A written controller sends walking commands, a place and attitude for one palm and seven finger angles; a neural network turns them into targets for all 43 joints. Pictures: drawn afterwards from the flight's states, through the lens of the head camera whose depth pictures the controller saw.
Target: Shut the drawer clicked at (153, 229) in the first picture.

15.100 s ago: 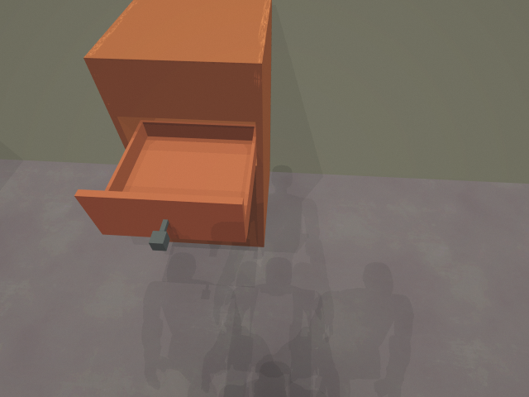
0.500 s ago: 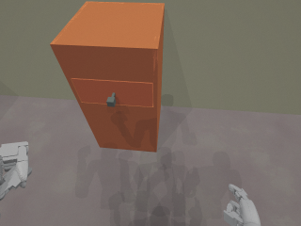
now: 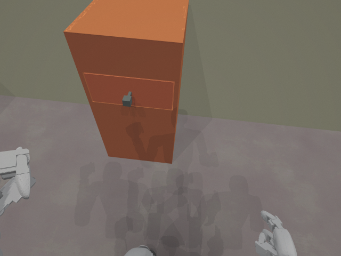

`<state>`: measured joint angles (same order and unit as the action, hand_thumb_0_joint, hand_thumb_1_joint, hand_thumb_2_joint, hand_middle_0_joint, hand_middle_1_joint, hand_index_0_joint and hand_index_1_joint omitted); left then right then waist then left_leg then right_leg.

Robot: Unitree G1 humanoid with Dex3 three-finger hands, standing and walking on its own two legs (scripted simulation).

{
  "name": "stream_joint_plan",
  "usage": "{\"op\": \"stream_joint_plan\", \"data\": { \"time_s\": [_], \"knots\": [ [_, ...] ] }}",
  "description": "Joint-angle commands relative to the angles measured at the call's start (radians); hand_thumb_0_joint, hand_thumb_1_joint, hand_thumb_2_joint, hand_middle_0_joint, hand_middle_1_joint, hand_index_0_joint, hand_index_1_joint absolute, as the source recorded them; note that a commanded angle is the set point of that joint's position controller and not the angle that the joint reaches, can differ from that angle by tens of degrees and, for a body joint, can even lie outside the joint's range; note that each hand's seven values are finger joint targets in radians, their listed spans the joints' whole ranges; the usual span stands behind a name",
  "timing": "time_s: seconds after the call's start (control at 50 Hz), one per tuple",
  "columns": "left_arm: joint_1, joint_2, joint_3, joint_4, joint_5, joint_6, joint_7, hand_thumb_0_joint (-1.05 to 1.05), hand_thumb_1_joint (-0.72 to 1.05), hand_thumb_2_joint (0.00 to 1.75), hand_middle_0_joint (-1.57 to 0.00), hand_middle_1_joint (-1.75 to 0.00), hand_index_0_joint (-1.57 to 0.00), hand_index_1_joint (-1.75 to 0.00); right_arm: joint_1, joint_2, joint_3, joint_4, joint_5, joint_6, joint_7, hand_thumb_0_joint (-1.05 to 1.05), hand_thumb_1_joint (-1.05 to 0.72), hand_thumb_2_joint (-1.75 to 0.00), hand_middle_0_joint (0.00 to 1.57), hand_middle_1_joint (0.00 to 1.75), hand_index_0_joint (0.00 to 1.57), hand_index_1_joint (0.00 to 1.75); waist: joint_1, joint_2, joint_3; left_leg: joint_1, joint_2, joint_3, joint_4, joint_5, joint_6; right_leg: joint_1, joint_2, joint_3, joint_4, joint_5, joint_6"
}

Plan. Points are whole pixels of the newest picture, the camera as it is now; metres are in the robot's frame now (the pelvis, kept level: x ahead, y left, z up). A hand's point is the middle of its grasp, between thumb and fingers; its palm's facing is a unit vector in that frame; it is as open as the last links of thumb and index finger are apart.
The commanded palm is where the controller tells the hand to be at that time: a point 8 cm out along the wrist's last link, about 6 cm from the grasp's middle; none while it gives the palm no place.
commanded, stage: step back with the hand held close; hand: left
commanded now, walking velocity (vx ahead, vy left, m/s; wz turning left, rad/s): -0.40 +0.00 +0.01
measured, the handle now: (128, 98) +0.75 +0.22 -0.16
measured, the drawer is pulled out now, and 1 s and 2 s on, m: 0.00 0.00 0.00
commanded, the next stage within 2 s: stop stepping back and stand still in 0.36 s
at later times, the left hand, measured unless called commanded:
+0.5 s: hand (2, 248) +0.11 +0.22 +0.18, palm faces +0.29 -0.82 -0.50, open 3.3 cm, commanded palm +0.04 +0.27 +0.19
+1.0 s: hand out of the picture +0.04 +0.23 +0.17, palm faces +0.36 -0.83 -0.43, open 3.2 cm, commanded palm -0.01 +0.28 +0.19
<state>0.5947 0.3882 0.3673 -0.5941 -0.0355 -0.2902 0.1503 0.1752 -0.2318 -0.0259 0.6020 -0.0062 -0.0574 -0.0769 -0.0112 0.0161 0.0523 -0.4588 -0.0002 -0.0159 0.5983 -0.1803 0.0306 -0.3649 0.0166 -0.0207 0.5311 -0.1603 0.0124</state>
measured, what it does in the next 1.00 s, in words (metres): walks backwards: right foot, then left foot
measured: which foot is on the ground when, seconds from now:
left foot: down 0.00-0.46, up 0.48-0.60, down 0.62-1.00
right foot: down 0.00-0.02, up 0.04-0.20, down 0.22-1.00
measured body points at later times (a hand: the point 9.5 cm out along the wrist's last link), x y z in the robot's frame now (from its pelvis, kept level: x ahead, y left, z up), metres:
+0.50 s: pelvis -0.09 -0.01 +0.00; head -0.06 +0.00 +0.45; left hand +0.09 +0.26 +0.21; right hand +0.11 -0.24 -0.07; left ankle +0.08 +0.10 -0.71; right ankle -0.12 -0.13 -0.73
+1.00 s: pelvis -0.14 +0.00 +0.01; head -0.15 +0.01 +0.46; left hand +0.02 +0.28 +0.20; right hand +0.00 -0.25 -0.08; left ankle -0.09 +0.11 -0.73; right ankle -0.13 -0.11 -0.72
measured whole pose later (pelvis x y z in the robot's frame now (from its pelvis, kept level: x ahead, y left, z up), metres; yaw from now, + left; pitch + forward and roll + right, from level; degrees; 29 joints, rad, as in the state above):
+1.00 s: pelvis -0.14 +0.00 +0.01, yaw +0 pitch -1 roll -1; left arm 0.66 0.37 0.35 -0.58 -0.03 -0.21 0.15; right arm 0.26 -0.21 0.00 0.65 -0.01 -0.09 -0.07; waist -0.02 0.01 -0.02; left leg -0.33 0.02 0.00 0.56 -0.22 0.02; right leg -0.25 0.03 -0.01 0.54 -0.27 -0.01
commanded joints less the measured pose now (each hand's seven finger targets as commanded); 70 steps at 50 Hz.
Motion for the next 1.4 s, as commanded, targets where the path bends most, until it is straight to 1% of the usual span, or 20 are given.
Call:
{"op": "stream_joint_plan", "data": {
  "time_s": [0.0,0.12,0.2,0.24,0.28,0.34,0.38,0.42,0.44,0.46,0.54,0.6,0.68,0.76,0.86,1.02,1.2,1.26,1.28,1.38],
  "knots": [
    [0.024,0.178,0.171,-0.189,0.017,-0.064,0.022,0.0,0.9,0.9,-1.4,-1.6,-1.4,-1.6,-0.111,-0.142,-0.04,-0.185,0.003,-0.064,-0.024,0.0,-0.9,-0.9,0.2,0.3,0.2,0.3,0.0,0.267,-0.128,-0.317,0.241,-0.327,-0.505,-0.624,0.105,0.341,0.092,0.014,0.23,-0.157,0.018],
    [0.111,0.193,0.187,-0.206,-0.015,-0.074,-0.002,0.0,0.9,0.9,-1.4,-1.6,-1.4,-1.6,-0.08,-0.116,-0.049,-0.158,-0.02,-0.097,0.005,0.0,-0.9,-0.9,0.2,0.3,0.2,0.3,0.01,0.208,-0.159,-0.105,0.23,-0.226,-0.386,-0.353,0.086,0.228,0.07,0.029,0.081,-0.32,-0.035],
    [-0.012,0.25,0.205,-0.22,-0.035,-0.134,0.001,0.0,0.9,0.9,-1.4,-1.6,-1.4,-1.6,-0.052,-0.072,-0.027,-0.088,-0.025,-0.08,0.014,0.0,-0.9,-0.9,0.2,0.3,0.2,0.3,-0.013,-0.021,-0.201,0.343,0.073,0.006,-0.007,0.071,-0.027,-0.124,-0.192,0.239,-0.267,0.107,-0.087],
    [-0.072,0.213,0.132,-0.223,-0.023,-0.129,-0.003,0.0,0.9,0.9,-1.4,-1.6,-1.4,-1.6,-0.056,-0.097,-0.043,-0.088,0.0,-0.093,-0.001,0.0,-0.9,-0.9,0.2,0.3,0.2,0.3,-0.027,-0.109,-0.282,0.452,0.048,0.055,-0.026,0.323,-0.007,-0.035,-0.098,0.1,-0.151,0.507,0.043],
    [-0.04,0.224,0.139,-0.196,-0.026,-0.103,-0.016,0.0,0.9,0.9,-1.4,-1.6,-1.4,-1.6,-0.084,-0.115,-0.046,-0.118,0.006,-0.089,-0.01,0.0,-0.9,-0.9,0.2,0.3,0.2,0.3,-0.012,-0.014,-0.281,0.542,0.118,-0.011,-0.112,0.477,0.029,-0.068,-0.006,0.04,-0.06,0.292,0.072],
    [-0.004,0.207,0.163,-0.179,-0.045,-0.088,-0.028,0.0,0.9,0.9,-1.4,-1.6,-1.4,-1.6,-0.097,-0.102,-0.046,-0.133,-0.015,-0.09,0.008,0.0,-0.9,-0.9,0.2,0.3,0.2,0.3,0.009,0.221,-0.262,0.309,0.252,-0.157,-0.373,0.096,0.076,0.043,0.071,0.03,0.133,-0.364,0.008],
    [0.038,0.22,0.201,-0.198,-0.054,-0.074,-0.025,0.0,0.9,0.9,-1.4,-1.6,-1.4,-1.6,-0.116,-0.101,-0.048,-0.154,-0.027,-0.084,0.013,0.0,-0.9,-0.9,0.2,0.3,0.2,0.3,0.025,0.236,-0.221,0.066,0.272,-0.163,-0.461,-0.241,0.045,0.205,0.059,0.021,0.097,-0.367,-0.04],
    [0.087,0.231,0.202,-0.182,-0.057,-0.063,-0.028,0.0,0.9,0.9,-1.4,-1.6,-1.4,-1.6,-0.106,-0.082,-0.048,-0.16,-0.004,-0.061,0.022,0.0,-0.9,-0.9,0.2,0.3,0.2,0.3,0.022,-0.002,-0.187,0.065,0.111,-0.002,-0.124,-0.231,-0.033,0.06,-0.082,0.173,-0.168,-0.406,-0.093],
    [0.077,0.251,0.195,-0.208,-0.052,-0.057,-0.023,0.0,0.9,0.9,-1.4,-1.6,-1.4,-1.6,-0.093,-0.078,-0.056,-0.164,0.012,-0.054,0.024,0.0,-0.9,-0.9,0.2,0.3,0.2,0.3,0.016,-0.21,-0.165,0.208,-0.02,0.03,0.293,-0.199,-0.088,-0.287,-0.315,0.475,-0.425,-0.626,-0.179],
    [0.047,0.227,0.176,-0.198,-0.046,-0.024,-0.007,0.0,0.9,0.9,-1.4,-1.6,-1.4,-1.6,-0.096,-0.077,-0.056,-0.144,0.0,-0.039,0.029,0.0,-0.9,-0.9,0.2,0.3,0.2,0.3,0.026,-0.238,-0.061,0.09,-0.042,-0.009,0.556,-0.227,-0.089,-0.363,-0.401,0.488,-0.466,-0.586,-0.245],
    [-0.004,0.158,0.113,-0.162,-0.016,0.001,0.01,0.0,0.9,0.9,-1.4,-1.6,-1.4,-1.6,-0.079,-0.063,-0.002,-0.147,0.003,-0.051,-0.008,0.0,-0.9,-0.9,0.2,0.3,0.2,0.3,-0.013,-0.092,-0.059,0.121,0.022,0.022,0.002,-0.13,-0.031,-0.023,-0.175,0.151,-0.141,0.129,-0.109],
    [-0.051,0.179,0.107,-0.206,-0.001,-0.015,0.019,0.0,0.9,0.9,-1.4,-1.6,-1.4,-1.6,-0.044,-0.117,-0.016,-0.147,0.011,-0.106,-0.025,0.0,-0.9,-0.9,0.2,0.3,0.2,0.3,0.022,0.144,-0.181,0.344,0.202,-0.133,-0.235,0.266,0.039,0.024,-0.042,0.07,0.026,-0.013,-0.002],
    [-0.023,0.18,0.126,-0.258,-0.008,-0.003,0.002,0.0,0.9,0.9,-1.4,-1.6,-1.4,-1.6,-0.03,-0.085,-0.012,-0.144,-0.002,-0.132,-0.012,0.0,-0.9,-0.9,0.2,0.3,0.2,0.3,0.006,0.213,-0.19,0.264,0.23,-0.236,-0.367,-0.005,0.055,0.07,-0.006,0.036,0.114,-0.244,0.008],
    [0.082,0.14,0.111,-0.218,0.0,0.022,0.01,0.0,0.9,0.9,-1.4,-1.6,-1.4,-1.6,-0.057,-0.092,-0.007,-0.157,0.009,-0.12,0.008,0.0,-0.9,-0.9,0.2,0.3,0.2,0.3,0.002,0.103,-0.127,0.049,0.134,-0.087,-0.329,-0.327,0.02,0.246,-0.012,0.015,-0.104,-0.173,-0.011],
    [0.056,0.146,0.117,-0.166,-0.011,0.042,0.025,0.0,0.9,0.9,-1.4,-1.6,-1.4,-1.6,-0.03,-0.075,-0.018,-0.124,0.002,-0.073,0.006,0.0,-0.9,-0.9,0.2,0.3,0.2,0.3,-0.017,-0.139,-0.078,0.146,0.018,0.021,0.132,-0.139,-0.027,-0.056,-0.242,0.325,-0.337,-0.469,-0.156],
    [-0.035,0.126,0.091,-0.157,0.024,0.025,0.025,0.0,0.9,0.9,-1.4,-1.6,-1.4,-1.6,-0.049,-0.089,0.007,-0.126,0.006,-0.106,-0.024,0.0,-0.9,-0.9,0.2,0.3,0.2,0.3,-0.003,0.2,-0.027,0.056,0.203,-0.268,-0.447,-0.537,0.07,0.095,0.011,0.0,0.084,-0.243,-0.007],
    [0.022,0.128,0.085,-0.14,0.002,0.032,0.017,0.0,0.9,0.9,-1.4,-1.6,-1.4,-1.6,-0.045,-0.08,-0.012,-0.116,0.006,-0.094,0.007,0.0,-0.9,-0.9,0.2,0.3,0.2,0.3,-0.005,-0.091,-0.076,0.185,0.032,0.0,-0.02,-0.094,-0.011,0.029,-0.175,0.255,-0.289,-0.252,-0.092],
    [0.017,0.133,0.092,-0.146,-0.005,0.028,0.02,0.0,0.9,0.9,-1.4,-1.6,-1.4,-1.6,-0.054,-0.083,-0.01,-0.117,0.007,-0.088,0.001,0.0,-0.9,-0.9,0.2,0.3,0.2,0.3,-0.003,-0.025,-0.112,0.254,0.053,-0.016,-0.12,0.014,-0.008,0.073,-0.121,0.158,-0.205,-0.08,-0.06],
    [-0.142,0.008,-0.304,0.686,0.072,0.15,-0.123,0.0,0.9,0.9,-1.4,-1.6,-1.4,-1.6,-0.077,-0.214,-0.069,0.128,-0.003,-0.157,0.089,0.0,-0.9,-0.9,0.2,0.3,0.2,0.3,-0.047,0.022,-0.095,0.251,0.11,-0.072,0.022,0.255,-0.004,-0.057,-0.131,0.043,0.012,0.084,-0.053],
    [-0.231,-0.049,-0.277,0.891,0.077,0.279,-0.143,0.0,0.9,0.9,-1.2,-1.38,-1.2,-1.38,0.009,-0.136,-0.028,0.105,-0.017,0.0,0.078,0.0,-0.9,-0.9,0.2,0.3,0.2,0.3,0.012,-0.199,-0.131,0.11,0.088,-0.117,-0.047,0.187,0.036,0.119,-0.088,0.074,0.006,0.075,-0.05]
  ]
}}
